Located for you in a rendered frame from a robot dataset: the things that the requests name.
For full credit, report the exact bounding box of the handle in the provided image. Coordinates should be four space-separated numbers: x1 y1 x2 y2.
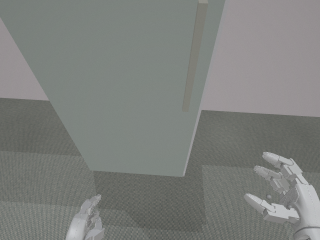
182 0 209 112

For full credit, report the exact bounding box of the left robot hand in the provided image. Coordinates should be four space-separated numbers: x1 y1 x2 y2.
65 194 105 240

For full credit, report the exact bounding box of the fridge door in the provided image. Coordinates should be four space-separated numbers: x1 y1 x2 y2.
0 0 226 177

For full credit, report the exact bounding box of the right robot hand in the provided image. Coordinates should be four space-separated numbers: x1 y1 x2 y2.
243 152 320 232

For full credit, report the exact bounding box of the robot right forearm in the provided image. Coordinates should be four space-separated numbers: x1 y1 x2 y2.
293 226 320 240

